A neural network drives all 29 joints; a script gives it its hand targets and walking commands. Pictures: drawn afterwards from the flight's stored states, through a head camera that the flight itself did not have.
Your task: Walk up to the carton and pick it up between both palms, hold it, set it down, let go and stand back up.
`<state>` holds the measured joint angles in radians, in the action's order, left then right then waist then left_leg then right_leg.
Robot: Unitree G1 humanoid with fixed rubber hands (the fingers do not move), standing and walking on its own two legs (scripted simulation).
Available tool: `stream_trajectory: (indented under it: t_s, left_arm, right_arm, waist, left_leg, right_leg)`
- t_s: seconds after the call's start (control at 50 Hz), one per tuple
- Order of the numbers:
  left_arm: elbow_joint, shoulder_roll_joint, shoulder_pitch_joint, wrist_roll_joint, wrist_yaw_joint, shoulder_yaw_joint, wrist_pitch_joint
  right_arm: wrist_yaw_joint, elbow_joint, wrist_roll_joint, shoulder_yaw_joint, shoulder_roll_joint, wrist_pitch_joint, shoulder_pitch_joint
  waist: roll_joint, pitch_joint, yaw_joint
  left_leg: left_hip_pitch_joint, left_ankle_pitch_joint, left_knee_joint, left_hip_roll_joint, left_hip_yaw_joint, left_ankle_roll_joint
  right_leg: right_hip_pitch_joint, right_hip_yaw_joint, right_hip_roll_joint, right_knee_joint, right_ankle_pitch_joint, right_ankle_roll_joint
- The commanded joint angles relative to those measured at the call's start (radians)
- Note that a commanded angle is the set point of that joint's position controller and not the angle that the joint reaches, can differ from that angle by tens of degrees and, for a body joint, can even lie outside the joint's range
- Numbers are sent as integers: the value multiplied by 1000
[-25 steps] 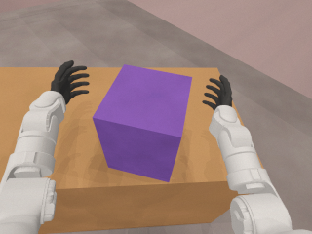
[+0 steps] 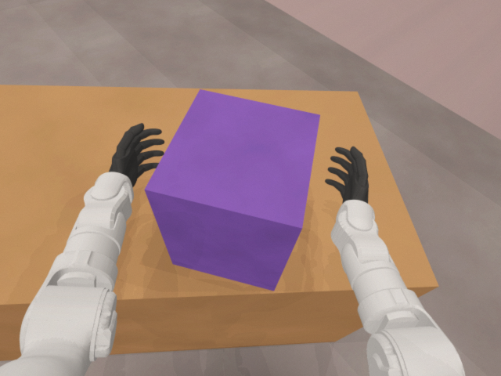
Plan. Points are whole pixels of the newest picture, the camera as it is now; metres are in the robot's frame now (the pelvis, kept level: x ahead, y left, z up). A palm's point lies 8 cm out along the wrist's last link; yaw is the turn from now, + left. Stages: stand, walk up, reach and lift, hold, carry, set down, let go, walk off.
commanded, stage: reach and lift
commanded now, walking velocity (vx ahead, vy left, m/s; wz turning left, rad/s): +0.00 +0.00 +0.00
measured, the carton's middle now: (239, 196) +0.40 +0.01 +0.02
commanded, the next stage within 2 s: none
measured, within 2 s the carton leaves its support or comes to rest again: leaves its support in 1.84 s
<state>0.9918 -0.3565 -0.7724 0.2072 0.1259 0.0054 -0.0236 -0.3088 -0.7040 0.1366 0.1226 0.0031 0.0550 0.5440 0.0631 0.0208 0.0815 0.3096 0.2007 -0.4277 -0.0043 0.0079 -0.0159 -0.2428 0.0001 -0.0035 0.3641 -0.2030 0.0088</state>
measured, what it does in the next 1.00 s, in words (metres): stands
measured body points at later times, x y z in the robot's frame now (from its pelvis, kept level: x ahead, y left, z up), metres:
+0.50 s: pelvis -0.01 +0.00 +0.00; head +0.03 +0.04 +0.45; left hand +0.43 +0.15 +0.08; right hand +0.36 -0.14 +0.06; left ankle +0.01 +0.10 -0.74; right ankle -0.02 -0.13 -0.74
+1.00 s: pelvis -0.01 +0.00 +0.00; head +0.04 +0.04 +0.45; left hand +0.43 +0.14 +0.06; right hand +0.35 -0.14 +0.05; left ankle +0.01 +0.10 -0.74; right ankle -0.02 -0.13 -0.74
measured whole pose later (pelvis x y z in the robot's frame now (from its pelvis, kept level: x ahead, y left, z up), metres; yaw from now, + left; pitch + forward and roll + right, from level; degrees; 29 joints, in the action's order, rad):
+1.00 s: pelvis -0.01 +0.00 +0.00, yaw +0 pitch +4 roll -1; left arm 0.99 -0.15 -0.77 -0.24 0.18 0.27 -0.07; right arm -0.34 -0.82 -0.23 0.34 0.23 0.32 0.53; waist 0.06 0.01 0.08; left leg 0.31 0.19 -0.43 0.00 0.01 -0.01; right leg -0.24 0.00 0.00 0.36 -0.19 0.02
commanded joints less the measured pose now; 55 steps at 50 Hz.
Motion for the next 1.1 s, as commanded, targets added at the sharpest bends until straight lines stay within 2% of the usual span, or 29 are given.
stream_trajectory:
  t_s: [0.0, 0.08, 0.14, 0.16, 0.18, 0.2, 0.22, 0.24, 0.3, 0.38, 0.4, 0.44, 0.46, 0.5, 0.52, 0.56, 0.58, 0.62, 0.68, 0.74, 0.8, 0.84, 0.86, 0.98, 1.0, 1.02, 1.04, 1.06, 1.08]
  left_arm:
    - [-390, -21, -425, -127, -18, 56, -30]
    - [-384, 48, -385, -178, -2, 90, 6]
    - [-280, 106, -361, -232, 21, 137, 35]
    - [-239, 110, -362, -252, 28, 151, 48]
    - [-205, 113, -355, -272, 36, 180, 55]
    - [-210, 122, -369, -284, 41, 181, 56]
    - [-189, 143, -366, -309, 47, 202, 53]
    - [-214, 150, -379, -319, 48, 209, 47]
    - [-227, 175, -413, -363, 38, 224, 28]
    - [-228, 221, -463, -370, 12, 203, -7]
    - [-184, 224, -473, -372, 14, 211, -6]
    - [-142, 201, -489, -379, 9, 229, -7]
    - [-124, 202, -481, -377, 11, 227, -4]
    - [-106, 206, -501, -384, 12, 228, -5]
    - [-109, 215, -491, -389, 12, 222, -8]
    - [-129, 246, -524, -374, 10, 202, -24]
    - [-147, 269, -534, -378, 12, 193, -34]
    - [-183, 349, -553, -391, 23, 184, -51]
    - [-137, 571, -564, -472, 82, 174, -74]
    - [-67, 765, -540, -528, 141, 167, -81]
    - [-43, 815, -477, -544, 154, 144, -90]
    - [-42, 839, -500, -544, 151, 118, -103]
    - [-36, 831, -490, -548, 151, 128, -107]
    - [8, 812, -515, -562, 145, 140, -126]
    - [13, 797, -511, -567, 144, 155, -124]
    - [10, 796, -518, -566, 144, 150, -122]
    - [13, 791, -504, -559, 142, 147, -123]
    - [18, 793, -518, -560, 143, 145, -123]
    - [16, 797, -533, -555, 142, 140, -124]
  right_arm:
    - [-16, 138, 5, -94, 29, 97, 311]
    - [-19, 120, 15, -124, 79, 101, 295]
    - [-20, 88, -13, -111, 121, 102, 303]
    - [-23, 61, -30, -91, 118, 100, 304]
    - [-24, 58, -47, -86, 136, 98, 308]
    - [-28, 54, -71, -66, 136, 105, 319]
    - [-26, 31, -101, -54, 156, 108, 317]
    - [-27, 69, -123, -51, 166, 123, 321]
    - [-27, 36, -195, 6, 184, 148, 355]
    - [-20, 1, -237, 59, 225, 177, 392]
    - [-14, -6, -239, 55, 243, 174, 404]
    - [-17, -36, -253, 81, 243, 167, 412]
    - [-19, -52, -258, 77, 249, 159, 401]
    - [-16, -48, -271, 77, 264, 157, 414]
    - [-15, -74, -290, 95, 262, 153, 408]
    - [-11, -44, -299, 95, 281, 168, 443]
    - [-9, -50, -309, 96, 307, 174, 433]
    - [10, -39, -325, 60, 388, 197, 440]
    - [72, -87, -406, 17, 609, 222, 460]
    - [126, -115, -466, -55, 778, 256, 466]
    - [141, -143, -481, -73, 770, 288, 436]
    - [145, -148, -493, -79, 774, 307, 452]
    - [145, -169, -482, -90, 774, 310, 445]
    - [149, -201, -486, -70, 761, 323, 469]
    - [150, -206, -481, -73, 762, 321, 467]
    - [153, -219, -483, -71, 750, 316, 462]
    - [152, -199, -483, -73, 743, 319, 467]
    - [152, -193, -483, -70, 747, 317, 480]
    - [150, -206, -485, -69, 750, 313, 476]
  waist:
    - [-231, -756, 66]
    - [-220, -693, 52]
    - [-163, -567, 39]
    - [-149, -534, 49]
    - [-128, -487, 30]
    - [-119, -468, 46]
    - [-107, -447, 43]
    - [-105, -476, 34]
    - [-117, -475, 29]
    - [-123, -476, 28]
    - [-97, -426, 14]
    - [-88, -382, 1]
    - [-71, -356, 11]
    - [-73, -347, 3]
    - [-77, -336, 20]
    - [-90, -400, 15]
    - [-95, -435, 30]
    - [-116, -500, 17]
    - [-133, -528, 4]
    - [-116, -559, -20]
    - [-128, -561, -19]
    - [-132, -596, -14]
    - [-134, -560, -25]
    - [-124, -507, -38]
    - [-125, -483, -51]
    - [-137, -466, -42]
    - [-122, -473, -44]
    - [-132, -475, -50]
    - [-127, -469, -38]
  left_leg:
    - [-341, -661, -130, 23, -12, 101]
    - [-328, -652, -123, 20, -16, 96]
    - [-282, -543, -87, 14, -27, 74]
    - [-259, -490, -71, 11, -33, 68]
    - [-227, -446, -57, 11, -39, 56]
    - [-215, -402, -44, 10, -41, 50]
    - [-208, -373, -34, 10, -45, 45]
    - [-202, -369, -32, 10, -54, 44]
    - [-206, -323, -15, 17, -67, 42]
    - [-221, -277, -8, 27, -71, 41]
    - [-196, -233, -1, 28, -77, 33]
    - [-148, -169, 18, 27, -87, 20]
    - [-140, -143, 26, 26, -89, 11]
    - [-123, -102, 38, 25, -99, 9]
    - [-137, -104, 40, 26, -93, 11]
    - [-149, -125, 33, 31, -88, 16]
    - [-164, -151, 26, 27, -88, 24]
    - [-200, -235, 13, 23, -86, 34]
    - [-235, -298, 9, 20, -86, 47]
    - [-259, -383, 13, 17, -92, 62]
    - [-299, -456, 8, 20, -96, 76]
    - [-307, -483, 3, 24, -90, 81]
    - [-314, -483, 2, 26, -93, 86]
    - [-274, -382, 29, 31, -96, 67]
    - [-274, -375, 35, 29, -99, 63]
    - [-280, -363, 39, 31, -97, 64]
    - [-275, -353, 39, 33, -98, 63]
    - [-259, -336, 43, 29, -102, 59]
    - [-269, -329, 50, 31, -103, 60]
  right_leg:
    - [27, 24, 29, 26, 618, 3]
    - [58, 22, 25, 17, 637, 5]
    - [101, 18, 11, -1, 600, 10]
    - [108, 17, 8, -7, 584, 16]
    - [139, 13, 1, -8, 559, 22]
    - [146, 12, -4, -8, 547, 25]
    - [150, 14, -7, -9, 525, 28]
    - [157, 20, -6, 1, 523, 32]
    - [157, 30, -4, -8, 436, 34]
    - [106, 46, 5, -21, 302, 24]
    - [105, 44, 2, -24, 249, 21]
    - [103, 41, -5, -34, 182, 22]
    - [112, 34, -10, -40, 185, 23]
    - [121, 34, -11, -39, 151, 24]
    - [124, 39, -11, -43, 159, 23]
    - [110, 45, -8, -37, 169, 19]
    - [123, 48, -6, -30, 204, 22]
    - [142, 51, -4, -24, 283, 20]
    - [177, 57, 0, -19, 333, 15]
    - [244, 58, 9, -19, 434, 15]
    - [250, 72, 30, -26, 472, 17]
    - [244, 81, 35, -30, 473, 14]
    - [237, 82, 35, -37, 447, 10]
    - [224, 83, 35, -62, 337, -4]
    - [230, 77, 30, -66, 333, -5]
    - [218, 82, 31, -70, 294, -6]
    - [217, 82, 33, -71, 298, -8]
    - [222, 78, 28, -71, 299, -10]
    - [224, 84, 28, -75, 289, -7]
